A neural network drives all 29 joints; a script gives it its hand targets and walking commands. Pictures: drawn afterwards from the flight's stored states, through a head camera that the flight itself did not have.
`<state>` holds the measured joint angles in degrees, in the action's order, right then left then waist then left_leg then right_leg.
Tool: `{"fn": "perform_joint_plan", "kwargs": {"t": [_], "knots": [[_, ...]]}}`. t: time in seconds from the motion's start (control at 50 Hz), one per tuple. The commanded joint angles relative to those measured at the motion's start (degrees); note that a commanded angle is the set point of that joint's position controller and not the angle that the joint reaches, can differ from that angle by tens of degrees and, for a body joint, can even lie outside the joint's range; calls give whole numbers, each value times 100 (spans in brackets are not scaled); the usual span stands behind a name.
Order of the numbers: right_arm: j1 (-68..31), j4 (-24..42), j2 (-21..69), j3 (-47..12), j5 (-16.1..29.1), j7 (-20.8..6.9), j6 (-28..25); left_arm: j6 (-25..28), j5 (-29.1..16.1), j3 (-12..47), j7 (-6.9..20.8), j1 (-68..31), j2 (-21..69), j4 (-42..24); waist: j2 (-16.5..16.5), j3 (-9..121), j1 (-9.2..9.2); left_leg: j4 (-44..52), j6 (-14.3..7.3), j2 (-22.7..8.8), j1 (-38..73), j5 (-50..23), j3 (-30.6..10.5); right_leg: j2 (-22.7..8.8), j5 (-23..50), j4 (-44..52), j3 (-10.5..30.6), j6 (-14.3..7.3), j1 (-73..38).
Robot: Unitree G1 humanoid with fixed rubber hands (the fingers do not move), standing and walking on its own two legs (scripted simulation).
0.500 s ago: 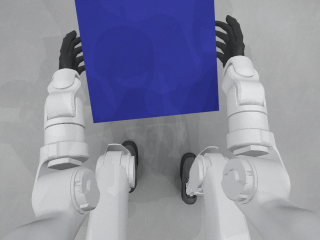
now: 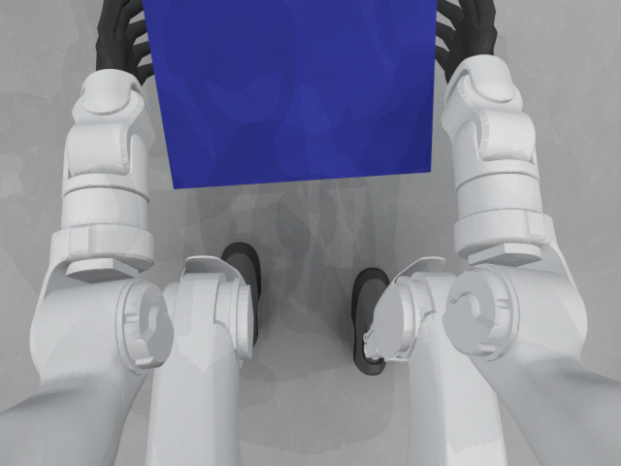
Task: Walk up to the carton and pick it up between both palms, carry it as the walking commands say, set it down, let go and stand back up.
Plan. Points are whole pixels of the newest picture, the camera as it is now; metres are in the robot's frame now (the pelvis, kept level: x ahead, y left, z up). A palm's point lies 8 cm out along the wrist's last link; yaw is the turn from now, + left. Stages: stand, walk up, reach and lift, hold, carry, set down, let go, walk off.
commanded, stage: set down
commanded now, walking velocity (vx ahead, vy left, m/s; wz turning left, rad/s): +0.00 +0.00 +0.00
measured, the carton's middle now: (293, 53) +0.55 +0.05 -0.23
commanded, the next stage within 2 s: none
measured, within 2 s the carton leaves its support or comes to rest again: rests again in 1.22 s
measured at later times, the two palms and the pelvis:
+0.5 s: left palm (138, 65) +0.52 +0.23 -0.23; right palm (437, 56) +0.55 -0.12 -0.21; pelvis -0.02 +0.00 -0.04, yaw +0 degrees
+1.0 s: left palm (149, 69) +0.52 +0.22 -0.24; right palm (441, 64) +0.55 -0.13 -0.23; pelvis -0.01 -0.01 -0.06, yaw +1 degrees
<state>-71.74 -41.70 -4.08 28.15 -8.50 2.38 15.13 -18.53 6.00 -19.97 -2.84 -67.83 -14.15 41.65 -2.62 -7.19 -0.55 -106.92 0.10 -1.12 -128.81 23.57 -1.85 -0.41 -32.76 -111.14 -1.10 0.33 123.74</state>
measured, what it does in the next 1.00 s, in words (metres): lowers itself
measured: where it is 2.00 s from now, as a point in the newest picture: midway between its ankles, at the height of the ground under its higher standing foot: (306, 327)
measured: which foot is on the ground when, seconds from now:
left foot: down 0.00-1.00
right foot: down 0.00-1.00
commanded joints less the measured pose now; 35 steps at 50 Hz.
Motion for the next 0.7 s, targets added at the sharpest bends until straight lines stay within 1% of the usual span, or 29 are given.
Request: {"fn": "perform_joint_plan", "kwargs": {"t": [0.0, 0.04, 0.06, 0.08, 0.1, 0.12, 0.14, 0.16, 0.18, 0.2, 0.22, 0.24, 0.26, 0.28, 0.3, 0.32, 0.34, 0.36, 0.38, 0.46, 0.5, 0.52, 0.54, 0.56, 0.58, 0.6, 0.62, 0.64, 0.68], "knots": [[-3278, -313, 4127, -3155, 1093, -1320, -73, 533, -1048, 2298, 1440, -4363, 4133, -306, 496, 6448, -608, 192, 53, 498, 4268, -1060, 532, 736, 919, 662, -234, 48, -1560], [-3636, 311, 3707, -3368, 1214, -1253, -169, 674, -1543, 2654, 1448, -4839, 4157, -1095, 355, 7514, -223, -69, 74, 492, 4539, -1564, 455, 656, 1452, 477, -252, 53, -2283], [-3401, -36, 4003, -3388, 1291, -1225, -163, 741, -1493, 2590, 1365, -5145, 3945, -1177, 591, 7438, -487, -126, 129, 451, 4559, -1709, 585, 687, 1596, 466, -121, -21, -2184], [-3462, -160, 3892, -3403, 1334, -1192, -143, 774, -1584, 2679, 1345, -5227, 3755, -1211, 462, 7638, -384, -189, 126, 415, 4709, -1464, 508, 629, 1482, 376, -151, 4, -2501], [-3896, -26, 3819, -3622, 1488, -1163, -163, 765, -1592, 2521, 1293, -5174, 3673, -1086, 331, 7523, -661, -139, 60, 494, 4656, -1549, 487, 677, 1444, 315, -190, 86, -2330], [-3930, 147, 3676, -3614, 1381, -1109, -215, 770, -1679, 2642, 1334, -4954, 3991, -860, 184, 7452, -327, -239, 64, 496, 4538, -1497, 489, 690, 1449, 325, -279, 103, -2502], [-3908, -173, 3535, -3449, 1304, -1094, -240, 762, -1743, 2551, 1308, -5054, 3947, -516, 311, 7144, -404, -179, 80, 518, 4428, -1300, 522, 708, 1224, 254, -302, 65, -2307], [-4060, 246, 3350, -3510, 1464, -1009, -307, 739, -1830, 2793, 1290, -5309, 4021, -705, 820, 7899, -438, -286, 160, 426, 5025, -1763, 482, 675, 1655, 161, -205, -16, -2613], [-4162, 568, 3725, -3822, 1734, -1081, -342, 817, -1889, 2844, 1252, -5081, 3981, -954, 659, 8339, -677, -366, 69, 453, 5210, -2056, 453, 690, 1808, -19, -204, -7, -2607], [-4166, -102, 3319, -3626, 1527, -1099, -277, 801, -1856, 2563, 1264, -4998, 3815, -268, 403, 7335, -452, -322, 43, 421, 4884, -1525, 489, 664, 1245, 109, -275, 26, -2213], [-4144, -8, 3553, -3763, 1646, -1049, -259, 892, -1912, 2604, 1257, -5302, 3554, -722, 250, 7638, -576, -416, 15, 417, 4824, -1704, 497, 637, 1527, 36, -229, 67, -2743], [-3996, -381, 3269, -3503, 1549, -1070, -258, 839, -1869, 2602, 1253, -5240, 3719, -476, 590, 7148, -525, -376, 67, 415, 4874, -1453, 482, 622, 1202, 31, -238, -6, -2341], [-4126, -143, 3203, -3532, 1529, -1089, -284, 834, -1994, 2799, 1259, -5286, 3733, -396, 494, 7358, -256, -388, 16, 449, 5115, -1470, 421, 653, 1197, -74, -421, 67, -2306], [-3663, -398, 3525, -3539, 1473, -1096, -270, 886, -1983, 2849, 1287, -5507, 3851, -938, 542, 7190, -236, -467, 54, 434, 4613, -1506, 456, 635, 1436, -60, -296, -45, -2405], [-4220, 57, 3436, -3745, 1676, -1102, -318, 851, -2043, 2838, 1286, -5246, 4004, -422, 532, 7698, -418, -556, 24, 429, 5161, -1805, 463, 645, 1545, -207, -307, -8, -2538], [-4217, -127, 3344, -3749, 1781, -1093, -294, 810, -2033, 2778, 1304, -5040, 3857, -216, 705, 7497, -459, -620, 18, 395, 5178, -1676, 488, 584, 1402, -168, -278, 29, -2423], [-4352, 27, 3389, -3889, 1778, -1096, -288, 737, -1994, 2595, 1329, -4918, 4021, -23, 421, 7658, -606, -655, 3, 408, 5174, -1896, 519, 591, 1478, -128, -259, 26, -2719], [-4678, 460, 3210, -3803, 1825, -1054, -349, 786, -2191, 2728, 1330, -5149, 4077, -462, 468, 8040, -451, -667, 11, 393, 5184, -1888, 485, 614, 1540, -218, -310, 28, -2927], [-4561, 302, 3603, -4053, 1951, -1023, -327, 917, -2280, 2753, 1283, -5785, 3853, -924, 338, 8600, -528, -800, 0, 409, 5471, -2204, 539, 614, 1862, -219, -195, -13, -3121], [-4286, -296, 3715, -3800, 1957, -1107, -293, 843, -2138, 2796, 1329, -5293, 4015, -75, 737, 7447, -604, -724, -37, 365, 5195, -1633, 544, 635, 1440, -326, -282, -23, -2679], [-4684, 57, 3513, -3662, 1912, -1175, -293, 847, -2303, 2758, 1365, -5856, 4023, -275, 589, 7437, -275, -654, -41, 390, 5501, -1482, 495, 674, 1042, -172, -339, -39, -2281], [-4785, 82, 3651, -3782, 1944, -1193, -344, 890, -2169, 2537, 1409, -5577, 4008, -194, 419, 7082, -530, -705, -53, 386, 4917, -1452, 584, 643, 1122, -175, -270, -6, -2528], [-4614, -103, 3463, -3605, 1944, -1209, -328, 883, -2183, 2753, 1399, -5567, 3884, -221, 684, 7017, -410, -749, -5, 385, 5066, -1404, 507, 671, 1135, -348, -311, -38, -2169], [-4256, -881, 3605, -3462, 1834, -1304, -165, 847, -2014, 2468, 1368, -5622, 3868, -55, 754, 6344, -553, -659, 14, 341, 4941, -1211, 559, 610, 910, -184, -192, -77, -1951], [-4291, -631, 3645, -3392, 1815, -1362, -222, 797, -2086, 2623, 1398, -5510, 3904, 20, 788, 6413, -492, -539, -21, 360, 5130, -1016, 431, 645, 698, -295, -321, -89, -1651], [-4476, -787, 3508, -3320, 1834, -1349, -235, 838, -1990, 2454, 1384, -5507, 3706, -66, 772, 6274, -543, -587, 4, 333, 4882, -1040, 518, 603, 727, -280, -331, -36, -1794], [-4802, -166, 3440, -3500, 1918, -1306, -370, 937, -2054, 2565, 1368, -5614, 3762, -199, 544, 6675, -612, -776, -33, 382, 4960, -1411, 447, 597, 1059, -402, -312, -24, -1993], [-4757, -274, 3587, -3447, 1872, -1307, -347, 929, -2114, 2551, 1367, -5658, 3758, -88, 550, 6883, -531, -733, -9, 381, 5201, -1548, 528, 605, 1265, -357, -333, -26, -2260], [-4418, -620, 3681, -3604, 1829, -1293, -261, 924, -2123, 2409, 1434, -5555, 3812, 109, 347, 6487, -718, -805, -4, 369, 4505, -1256, 599, 573, 1155, -347, -156, -53, -2509]]}}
